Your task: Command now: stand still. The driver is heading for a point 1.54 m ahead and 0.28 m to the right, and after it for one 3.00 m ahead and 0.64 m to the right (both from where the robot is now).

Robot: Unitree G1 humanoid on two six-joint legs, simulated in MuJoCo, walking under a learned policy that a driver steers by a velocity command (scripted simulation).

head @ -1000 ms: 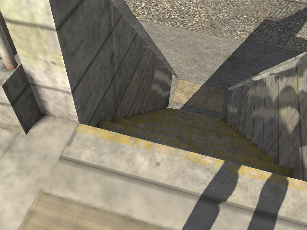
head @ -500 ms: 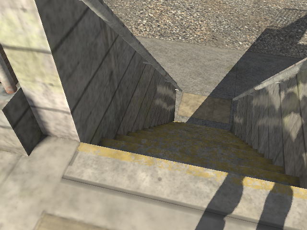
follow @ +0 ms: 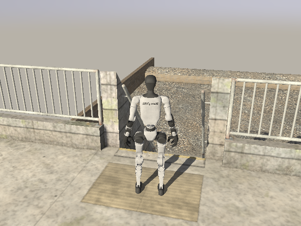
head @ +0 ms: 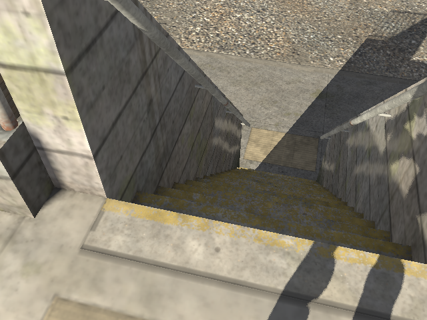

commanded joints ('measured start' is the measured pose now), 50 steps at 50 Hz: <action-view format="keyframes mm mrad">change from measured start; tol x2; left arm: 1 33 104 15 -18 0 -7 4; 50 201 45 9 31 -12 -3 16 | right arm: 1 16 -106 -16 -16 0 -7 -4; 18 61 -82 -3 29 2 -7 -6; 50 156 -39 7 52 9 -7 -12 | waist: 1 0 -7 -8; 50 2 -18 10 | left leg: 1 37 11 -7 -58 143 21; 48 1 4 4 -53 119 22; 49 11 -9 19 -51 29 23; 50 -10 -34 44 -23 -115 29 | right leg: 1 -69 -32 30 -97 129 -13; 48 -92 -20 22 -88 119 -15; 49 -82 -11 14 -95 19 -18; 50 -97 -3 16 -98 -147 -32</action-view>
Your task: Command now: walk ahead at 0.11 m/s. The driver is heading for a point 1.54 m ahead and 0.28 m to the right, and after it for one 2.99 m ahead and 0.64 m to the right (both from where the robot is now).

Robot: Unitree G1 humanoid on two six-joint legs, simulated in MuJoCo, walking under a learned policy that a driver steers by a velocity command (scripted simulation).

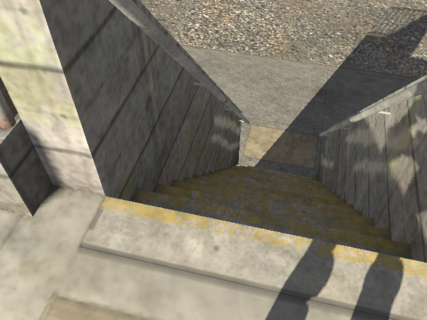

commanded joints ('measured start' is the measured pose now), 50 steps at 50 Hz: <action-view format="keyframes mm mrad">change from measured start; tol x32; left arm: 1 91 119 27 -8 -12 2 10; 29 -462 88 32 -300 -34 -99 -82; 36 138 319 116 -153 -6 -93 -76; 50 -18 186 62 -132 21 -93 -39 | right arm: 1 73 -90 -18 -7 9 -3 -6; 36 435 18 16 -100 -8 -98 42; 50 -69 -97 -40 -271 2 -72 37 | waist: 1 4 -39 51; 30 -52 90 139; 36 105 -254 -460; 50 12 -64 36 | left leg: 1 -33 -58 65 -1 -268 41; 6 -272 0 45 354 -212 88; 10 104 -50 106 -9 -72 116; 13 398 370 -702 -336 -266 310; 29 241 209 -39 -376 354 198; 34 232 176 37 154 936 119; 36 -337 -105 -34 852 -300 40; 50 -372 113 -20 301 232 46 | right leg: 1 -104 -16 40 -119 -323 -56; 9 -189 -255 312 -252 -378 -170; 15 -738 -61 111 813 -99 -85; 30 -494 -45 -40 95 294 -77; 34 53 38 -74 97 241 -153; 36 628 -421 746 -83 -13 -395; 42 -68 -224 233 -265 321 -249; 50 -89 -174 124 -327 245 -228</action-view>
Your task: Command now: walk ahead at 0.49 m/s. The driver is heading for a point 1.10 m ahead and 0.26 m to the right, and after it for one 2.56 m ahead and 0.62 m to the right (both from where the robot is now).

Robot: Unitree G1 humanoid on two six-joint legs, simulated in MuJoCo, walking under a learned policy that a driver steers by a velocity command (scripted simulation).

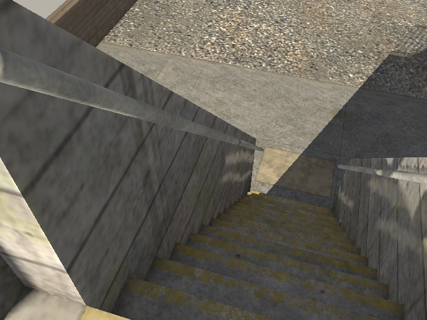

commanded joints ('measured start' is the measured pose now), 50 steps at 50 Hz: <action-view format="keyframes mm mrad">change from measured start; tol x32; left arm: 1 -48 166 30 -74 -5 -5 20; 50 -107 206 47 -506 -5 149 26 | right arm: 1 -13 -36 3 -42 -4 0 10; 7 -172 -87 12 -114 -4 -18 26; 12 310 -282 -41 -24 -79 -23 8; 50 -139 -101 22 -300 -38 126 -4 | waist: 1 -29 -88 67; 10 -96 -92 -47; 12 -134 311 -302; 30 -36 152 -77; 33 -9 -400 -51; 50 12 -140 -80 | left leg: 1 80 -7 20 -192 137 -12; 8 133 -71 36 -437 19 2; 12 933 319 -422 -566 280 214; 19 514 198 32 -579 822 134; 29 368 226 122 -510 147 101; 33 -50 -83 250 104 -602 -105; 50 134 -159 -3 -91 -270 -64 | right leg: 1 -113 -254 172 -152 123 -148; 10 81 -236 224 191 446 -94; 12 -393 42 11 845 -313 26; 14 -469 -38 167 978 -397 27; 31 -98 -71 -5 297 -102 19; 34 -4 -425 640 20 393 -232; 50 -46 -217 524 -23 -93 -153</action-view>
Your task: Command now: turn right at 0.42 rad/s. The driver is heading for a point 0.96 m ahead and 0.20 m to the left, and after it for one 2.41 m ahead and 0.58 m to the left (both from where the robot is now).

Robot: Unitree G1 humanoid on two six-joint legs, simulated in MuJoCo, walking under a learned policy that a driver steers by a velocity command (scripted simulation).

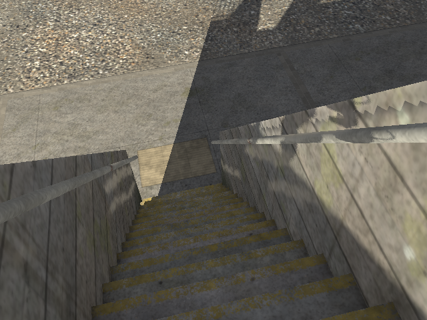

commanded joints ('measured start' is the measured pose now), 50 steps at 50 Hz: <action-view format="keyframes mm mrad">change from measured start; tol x16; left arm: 1 -24 159 42 -75 13 0 0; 50 -181 129 25 -20 12 -15 34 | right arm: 1 -63 -50 4 -82 5 -45 6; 50 248 -114 -43 -125 16 -58 16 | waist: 1 20 -148 -94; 9 -50 142 -11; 38 -11 -117 15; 50 -89 31 -125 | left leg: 1 10 -15 13 -101 -27 28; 6 341 -21 32 -492 142 102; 8 505 272 -328 -655 -3 176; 9 322 339 -434 -714 90 233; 19 287 118 -165 -597 302 128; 33 290 123 -226 -591 -244 211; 38 153 -27 -72 -345 169 138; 48 159 -28 -78 -201 280 134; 50 334 79 -281 -295 696 216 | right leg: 1 134 -250 315 -164 -141 -153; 8 -209 -67 170 62 -325 51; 19 144 -138 84 -45 16 90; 36 62 -130 56 -46 -267 13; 43 356 -237 33 143 675 -59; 48 259 -250 -32 247 711 -47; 50 10 -134 -126 456 374 30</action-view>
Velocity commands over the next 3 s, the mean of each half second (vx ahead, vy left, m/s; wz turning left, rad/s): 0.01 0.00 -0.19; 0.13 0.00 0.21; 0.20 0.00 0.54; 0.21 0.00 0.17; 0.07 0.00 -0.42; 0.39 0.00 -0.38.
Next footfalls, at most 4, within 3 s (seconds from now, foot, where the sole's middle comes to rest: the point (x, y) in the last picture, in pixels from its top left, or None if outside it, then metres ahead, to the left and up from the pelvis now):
0.14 left None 0.05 0.12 -0.78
1.30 right None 0.14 -0.09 -0.78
1.76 left None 0.11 0.11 -0.78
2.16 right None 0.14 -0.08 -0.78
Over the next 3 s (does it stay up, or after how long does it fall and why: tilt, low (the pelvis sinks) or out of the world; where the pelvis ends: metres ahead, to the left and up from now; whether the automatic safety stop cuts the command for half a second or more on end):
stays up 0.11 0.00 -0.01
